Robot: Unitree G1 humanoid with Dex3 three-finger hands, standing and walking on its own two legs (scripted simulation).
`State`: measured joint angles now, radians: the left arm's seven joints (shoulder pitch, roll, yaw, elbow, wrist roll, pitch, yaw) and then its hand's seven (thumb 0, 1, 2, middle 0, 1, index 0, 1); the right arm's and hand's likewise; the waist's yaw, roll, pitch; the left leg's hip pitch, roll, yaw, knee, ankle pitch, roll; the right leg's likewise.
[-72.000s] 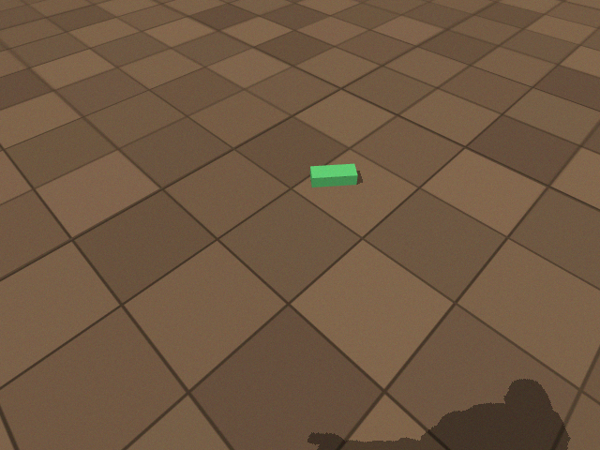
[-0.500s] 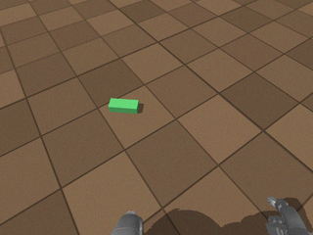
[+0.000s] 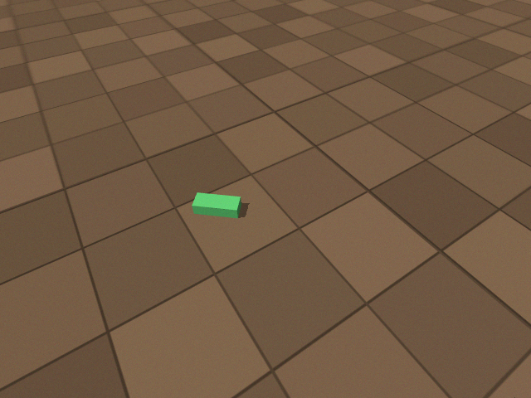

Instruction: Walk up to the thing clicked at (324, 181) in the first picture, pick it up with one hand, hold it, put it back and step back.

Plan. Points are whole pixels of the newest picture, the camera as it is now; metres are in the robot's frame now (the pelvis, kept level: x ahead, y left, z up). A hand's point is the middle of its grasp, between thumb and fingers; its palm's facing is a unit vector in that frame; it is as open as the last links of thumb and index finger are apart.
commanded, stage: step back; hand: left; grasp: from above
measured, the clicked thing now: (217, 205) +1.12 +0.26 -0.74
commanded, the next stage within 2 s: stand in 0.66 s
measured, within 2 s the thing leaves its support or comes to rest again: neither
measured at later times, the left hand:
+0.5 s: hand out of the picture +0.09 +0.28 -0.15, palm faces +0.08 -0.91 -0.41, open 7.4 cm
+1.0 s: hand out of the picture +0.15 +0.26 -0.14, palm faces +0.01 -0.94 -0.35, open 7.4 cm
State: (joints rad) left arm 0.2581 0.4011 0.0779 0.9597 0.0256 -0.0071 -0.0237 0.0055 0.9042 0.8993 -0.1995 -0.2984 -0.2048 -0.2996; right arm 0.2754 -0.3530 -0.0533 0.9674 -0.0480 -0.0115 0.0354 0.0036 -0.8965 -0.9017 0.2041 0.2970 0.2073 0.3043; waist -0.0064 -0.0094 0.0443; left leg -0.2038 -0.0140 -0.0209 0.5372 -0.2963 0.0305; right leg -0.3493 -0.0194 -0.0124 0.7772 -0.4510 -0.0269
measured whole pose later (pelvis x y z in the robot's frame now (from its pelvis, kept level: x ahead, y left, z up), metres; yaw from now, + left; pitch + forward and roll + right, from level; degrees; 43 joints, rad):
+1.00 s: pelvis +0.07 +0.01 +0.01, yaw +2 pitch -3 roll +0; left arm 0.09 0.35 0.00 1.11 0.01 -0.03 0.00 0.00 0.90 0.90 -0.20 -0.30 -0.21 -0.30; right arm 0.07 -0.35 -0.01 1.12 -0.01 -0.02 0.02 0.00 -0.90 -0.90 0.20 0.30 0.20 0.30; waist 0.00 0.01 0.07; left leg -0.18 0.03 0.03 0.39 -0.16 -0.02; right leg -0.08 -0.02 -0.03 0.38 -0.25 0.01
